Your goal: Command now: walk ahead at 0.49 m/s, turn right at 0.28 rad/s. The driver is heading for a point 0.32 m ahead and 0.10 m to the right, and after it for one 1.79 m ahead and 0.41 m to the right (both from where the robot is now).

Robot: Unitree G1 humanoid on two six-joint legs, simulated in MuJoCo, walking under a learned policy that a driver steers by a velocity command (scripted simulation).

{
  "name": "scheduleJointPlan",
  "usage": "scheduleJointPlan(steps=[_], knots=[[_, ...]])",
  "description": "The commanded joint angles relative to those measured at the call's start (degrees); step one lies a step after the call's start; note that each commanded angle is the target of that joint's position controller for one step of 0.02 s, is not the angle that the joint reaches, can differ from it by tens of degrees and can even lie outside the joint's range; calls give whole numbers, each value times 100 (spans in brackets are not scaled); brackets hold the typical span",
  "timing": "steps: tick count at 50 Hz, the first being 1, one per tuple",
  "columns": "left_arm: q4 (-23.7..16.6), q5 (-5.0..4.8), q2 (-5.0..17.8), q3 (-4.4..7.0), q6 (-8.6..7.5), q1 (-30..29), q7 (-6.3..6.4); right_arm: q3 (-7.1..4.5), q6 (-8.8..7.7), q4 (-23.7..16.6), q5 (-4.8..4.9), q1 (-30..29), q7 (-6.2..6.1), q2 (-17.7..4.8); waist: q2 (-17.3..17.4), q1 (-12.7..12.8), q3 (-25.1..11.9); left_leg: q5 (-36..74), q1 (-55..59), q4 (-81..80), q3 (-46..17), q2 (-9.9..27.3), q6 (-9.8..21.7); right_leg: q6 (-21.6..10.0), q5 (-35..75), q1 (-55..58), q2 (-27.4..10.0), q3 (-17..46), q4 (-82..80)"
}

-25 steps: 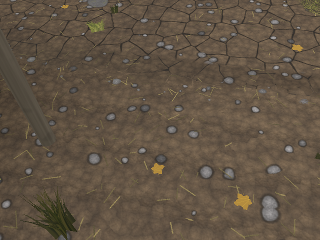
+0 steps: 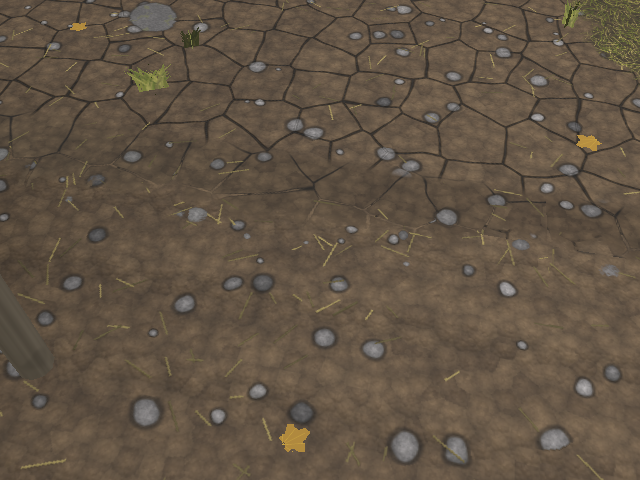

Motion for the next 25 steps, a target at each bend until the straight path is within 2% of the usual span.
scheduleJointPlan(steps=[1,4,7,11,14,15,16,17,18,19,20,21,22,23,24,25], knots=[[-147,28,180,50,151,340,-80,-50,-175,-168,-9,289,-32,-491,372,159,160,643,-117,-1426,-1149,1724,386,98,524,-516,-280,101,-188],[-421,-20,211,48,150,-383,-123,-17,-169,-153,-3,562,-50,-454,364,5,270,1254,200,-1440,-663,1597,182,177,1175,-1014,-266,-22,-889],[-649,-53,103,-24,106,-993,-151,10,-169,-141,19,733,-84,-457,421,-147,305,1980,458,-1340,-199,1489,13,199,1649,-909,-157,-391,-1919],[-948,-23,67,-85,86,-1627,-171,18,-111,-6,-1,1200,-180,-521,479,-353,329,3035,1303,-1012,121,1700,-28,16,1511,-874,37,-879,-2813],[-949,10,202,-21,85,-1347,-144,-14,-36,-19,-26,1126,-261,-702,684,-109,56,5183,1791,-158,381,1861,-85,-301,766,-289,447,-1158,-3042],[-869,21,289,24,90,-1025,-125,-43,1,-47,-41,1045,-286,-792,797,60,-129,5857,1856,366,456,1912,-88,-443,441,70,630,-1228,-3048],[-734,27,412,91,78,-530,-113,-74,51,-102,-59,952,-283,-879,854,283,-410,6041,1816,1155,490,1952,-55,-603,209,595,787,-1218,-3176],[-524,62,582,190,43,162,-95,-97,95,-182,-49,859,-256,-936,784,597,-778,5477,1456,2255,533,1927,-75,-781,258,1498,898,-1089,-3599],[-343,146,982,355,28,948,-29,-99,90,-363,-11,688,-209,-916,375,1009,-1205,3824,297,3917,584,1768,-207,-1103,-28,2819,247,-102,-3991],[-514,80,1577,531,105,734,23,-38,21,-786,87,779,-84,-362,-1260,563,-1627,-1627,-2394,6293,443,392,-584,-1979,234,4569,-1517,3152,-4434],[-513,-56,1591,524,177,825,14,-103,-59,-1002,45,258,-35,-803,-289,697,-1759,-1722,-3199,6776,-909,338,-524,-2242,554,4613,-1683,3900,-4918],[-500,-84,1352,464,177,503,65,-62,-140,-1152,70,-114,-9,-685,4,538,-1023,-1213,-3553,6450,-1104,720,-482,-2036,720,4058,-1593,3075,-5024],[-482,-99,998,385,148,286,75,-57,-180,-1127,82,-44,-18,-684,437,264,-461,-910,-3277,5789,-1053,942,-493,-1726,1296,3208,-1364,2514,-5181],[-503,-99,828,328,97,80,100,-71,-112,-1151,-3,-103,-31,-661,571,39,-245,-856,-2947,5298,-1087,1089,-558,-1474,1744,2674,-1027,2081,-5236],[-540,-121,737,284,43,-57,125,-54,13,-1133,-121,33,-22,-602,520,-132,-230,-838,-2587,5051,-1071,1124,-649,-1367,2153,2305,-772,1723,-5285],[-565,-150,764,267,-19,-63,126,-56,133,-1145,-167,110,-11,-569,424,-212,-231,-862,-2384,4845,-1031,1109,-742,-1326,2916,2112,-675,1503,-5253]])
